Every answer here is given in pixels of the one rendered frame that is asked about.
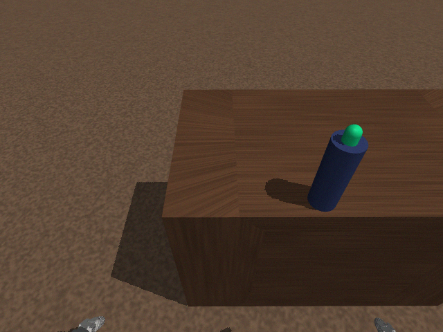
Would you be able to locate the bottle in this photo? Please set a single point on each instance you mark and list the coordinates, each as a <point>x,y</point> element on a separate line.
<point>342,156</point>

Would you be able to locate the right robot hand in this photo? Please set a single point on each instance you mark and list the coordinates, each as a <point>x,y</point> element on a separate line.
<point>382,326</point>

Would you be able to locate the left robot hand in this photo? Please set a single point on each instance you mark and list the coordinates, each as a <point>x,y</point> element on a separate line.
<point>91,325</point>

